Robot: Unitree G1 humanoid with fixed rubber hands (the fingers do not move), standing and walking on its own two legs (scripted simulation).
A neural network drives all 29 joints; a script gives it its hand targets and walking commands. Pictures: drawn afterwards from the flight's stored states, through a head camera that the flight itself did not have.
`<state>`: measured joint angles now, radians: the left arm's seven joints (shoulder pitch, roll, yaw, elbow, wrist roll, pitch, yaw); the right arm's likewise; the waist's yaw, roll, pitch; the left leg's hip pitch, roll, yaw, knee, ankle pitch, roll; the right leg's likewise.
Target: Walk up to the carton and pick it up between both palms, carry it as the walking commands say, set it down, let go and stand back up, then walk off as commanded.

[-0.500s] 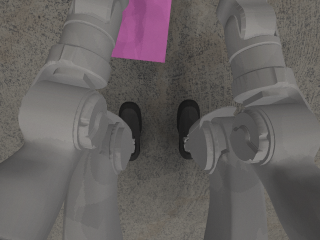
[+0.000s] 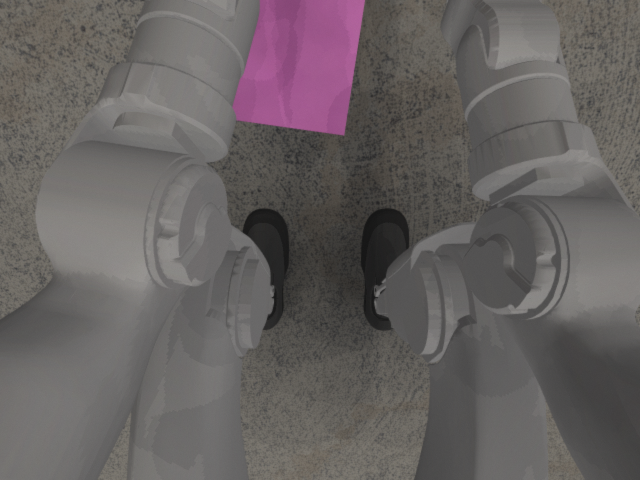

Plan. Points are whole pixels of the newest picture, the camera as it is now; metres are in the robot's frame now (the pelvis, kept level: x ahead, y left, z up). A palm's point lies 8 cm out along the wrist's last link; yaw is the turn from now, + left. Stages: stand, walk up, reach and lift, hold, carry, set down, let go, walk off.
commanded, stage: set down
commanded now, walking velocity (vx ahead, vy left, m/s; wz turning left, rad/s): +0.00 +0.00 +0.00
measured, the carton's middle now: (288, 24) +0.50 +0.05 -0.33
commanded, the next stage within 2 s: none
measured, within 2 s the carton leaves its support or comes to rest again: neither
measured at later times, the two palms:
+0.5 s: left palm out of the picture +0.58 +0.07 -0.19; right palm out of the picture +0.55 -0.11 -0.22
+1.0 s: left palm out of the picture +0.58 +0.07 -0.19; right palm out of the picture +0.55 -0.11 -0.23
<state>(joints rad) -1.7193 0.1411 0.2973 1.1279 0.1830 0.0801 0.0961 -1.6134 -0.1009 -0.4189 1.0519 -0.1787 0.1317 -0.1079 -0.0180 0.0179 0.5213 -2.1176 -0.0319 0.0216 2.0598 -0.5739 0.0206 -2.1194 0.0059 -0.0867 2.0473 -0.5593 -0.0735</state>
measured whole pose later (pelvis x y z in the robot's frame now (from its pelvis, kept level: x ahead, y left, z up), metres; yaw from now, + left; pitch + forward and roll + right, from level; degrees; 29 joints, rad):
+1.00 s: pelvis +0.00 +0.00 -0.01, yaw +0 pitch +36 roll -1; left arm -1.73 0.13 0.33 1.13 0.26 0.06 0.06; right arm -1.62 -0.13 -0.45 1.09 -0.21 0.13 -0.08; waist -0.01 -0.01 0.52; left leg -2.15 -0.03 0.02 2.11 -0.58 0.02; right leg -2.15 0.02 -0.09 2.09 -0.57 -0.06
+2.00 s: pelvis +0.00 +0.00 -0.04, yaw +0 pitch +35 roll +0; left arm -1.75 0.38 0.24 1.19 0.00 0.06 0.03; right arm -1.61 -0.30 -0.32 1.15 0.01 0.10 -0.11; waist -0.01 0.00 0.52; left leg -2.21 -0.03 0.02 2.19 -0.59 0.01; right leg -2.22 0.03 -0.09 2.17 -0.57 -0.06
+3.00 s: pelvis +0.00 +0.00 +0.11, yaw +1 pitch +26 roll -1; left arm -1.54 0.42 0.10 0.80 -0.17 0.44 0.15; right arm -1.49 -0.31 -0.20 0.69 0.15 0.44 -0.19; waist -0.05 0.03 0.52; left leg -1.65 -0.06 -0.03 1.75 -0.54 0.01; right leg -1.64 0.04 -0.08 1.73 -0.54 -0.06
